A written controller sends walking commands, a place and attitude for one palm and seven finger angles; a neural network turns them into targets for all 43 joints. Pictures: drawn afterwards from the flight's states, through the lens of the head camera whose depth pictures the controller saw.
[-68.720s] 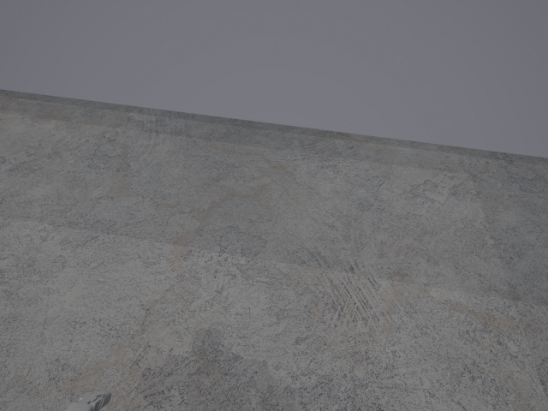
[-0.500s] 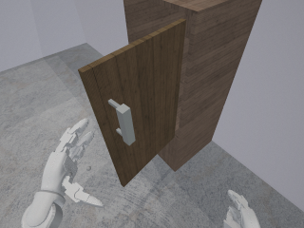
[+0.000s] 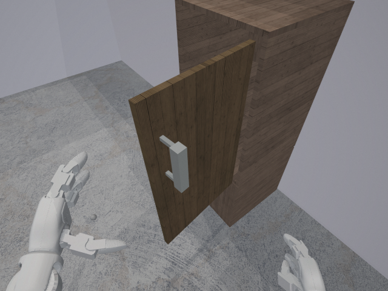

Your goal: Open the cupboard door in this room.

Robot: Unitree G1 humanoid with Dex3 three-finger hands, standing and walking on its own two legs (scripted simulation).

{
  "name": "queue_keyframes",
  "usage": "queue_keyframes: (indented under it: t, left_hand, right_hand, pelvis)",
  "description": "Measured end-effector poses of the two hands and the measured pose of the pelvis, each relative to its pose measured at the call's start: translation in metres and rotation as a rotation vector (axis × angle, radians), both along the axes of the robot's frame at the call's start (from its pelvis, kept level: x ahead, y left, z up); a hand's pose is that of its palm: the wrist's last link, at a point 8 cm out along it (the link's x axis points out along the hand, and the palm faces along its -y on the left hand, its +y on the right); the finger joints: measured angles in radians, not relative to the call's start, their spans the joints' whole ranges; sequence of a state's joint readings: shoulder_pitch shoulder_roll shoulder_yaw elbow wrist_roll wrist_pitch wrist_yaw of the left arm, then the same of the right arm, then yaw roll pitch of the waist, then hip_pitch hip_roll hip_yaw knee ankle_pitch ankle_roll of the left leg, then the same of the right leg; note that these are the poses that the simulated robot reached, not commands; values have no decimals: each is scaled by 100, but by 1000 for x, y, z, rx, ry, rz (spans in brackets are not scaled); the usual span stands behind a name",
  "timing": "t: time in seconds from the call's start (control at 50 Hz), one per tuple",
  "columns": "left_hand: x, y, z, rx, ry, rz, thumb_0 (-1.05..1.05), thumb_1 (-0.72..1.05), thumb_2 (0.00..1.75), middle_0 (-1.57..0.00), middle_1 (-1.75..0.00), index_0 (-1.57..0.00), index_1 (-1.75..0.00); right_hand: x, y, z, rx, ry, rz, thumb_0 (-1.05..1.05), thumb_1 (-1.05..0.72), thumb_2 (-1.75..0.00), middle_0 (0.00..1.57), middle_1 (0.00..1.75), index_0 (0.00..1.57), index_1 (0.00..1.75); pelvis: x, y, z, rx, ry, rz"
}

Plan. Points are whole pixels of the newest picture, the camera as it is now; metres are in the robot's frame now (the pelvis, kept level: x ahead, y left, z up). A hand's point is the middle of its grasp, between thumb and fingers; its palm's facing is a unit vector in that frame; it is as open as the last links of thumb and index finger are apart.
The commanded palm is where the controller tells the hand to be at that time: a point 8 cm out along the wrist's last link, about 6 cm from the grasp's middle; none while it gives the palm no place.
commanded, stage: draw the hand back to the body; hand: left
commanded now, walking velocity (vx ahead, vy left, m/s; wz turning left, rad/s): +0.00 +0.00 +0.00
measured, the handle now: (173, 163) +0.36 +0.09 +0.08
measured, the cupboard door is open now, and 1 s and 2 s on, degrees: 98 98 98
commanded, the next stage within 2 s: step back with the hand held close in 0.90 s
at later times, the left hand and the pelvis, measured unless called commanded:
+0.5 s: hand (61, 188) +0.23 +0.25 +0.15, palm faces +0.38 -0.83 -0.41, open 9.3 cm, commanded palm +0.18 +0.30 +0.17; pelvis +0.03 +0.00 +0.01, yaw -2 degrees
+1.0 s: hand (65, 189) +0.23 +0.24 +0.16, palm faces +0.41 -0.82 -0.41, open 7.4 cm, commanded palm +0.18 +0.28 +0.19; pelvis +0.03 -0.02 +0.02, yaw -2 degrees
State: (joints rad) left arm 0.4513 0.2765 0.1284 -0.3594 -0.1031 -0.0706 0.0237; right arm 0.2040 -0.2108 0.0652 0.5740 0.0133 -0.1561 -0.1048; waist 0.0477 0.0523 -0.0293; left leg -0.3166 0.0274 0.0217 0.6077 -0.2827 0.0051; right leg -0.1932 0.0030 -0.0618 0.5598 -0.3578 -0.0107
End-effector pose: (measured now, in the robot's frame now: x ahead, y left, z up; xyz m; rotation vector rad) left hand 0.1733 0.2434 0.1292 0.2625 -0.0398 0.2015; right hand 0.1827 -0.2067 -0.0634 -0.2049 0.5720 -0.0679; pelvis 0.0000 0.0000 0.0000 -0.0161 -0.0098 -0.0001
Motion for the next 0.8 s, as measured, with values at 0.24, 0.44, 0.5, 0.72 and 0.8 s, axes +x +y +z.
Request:
queue_keyframes:
  t: [0.24,0.44,0.5,0.72,0.8]
  left_hand:
    - [10,25,24,125,-12,108,0,11,57,-18,-30,-18,-30]
    - [17,41,39,178,-33,171,0,46,72,-20,-30,-20,-30]
    - [17,44,45,192,-48,186,1,56,76,-20,-30,-20,-30]
    - [17,41,47,186,-52,220,1,84,88,-21,-30,-21,-30]
    - [16,35,43,176,-38,208,1,87,89,-21,-30,-21,-30]
  right_hand:
    - [-1,-1,-6,-8,100,-17,2,-90,-90,20,30,20,30]
    - [11,-13,-5,-11,119,-41,2,-90,-90,20,30,20,30]
    - [16,-16,-3,-13,116,-44,1,-90,-90,20,30,20,30]
    - [22,-26,-3,-10,118,-38,1,-90,-90,20,30,20,30]
    - [21,-29,-3,-12,123,-41,1,-90,-90,20,30,20,30]
  pelvis:
    - [16,6,11,13,-30,-21]
    - [28,2,14,17,-33,-31]
    - [30,0,14,18,-33,-32]
    - [31,-9,15,20,-33,-29]
    - [30,-13,15,19,-34,-30]
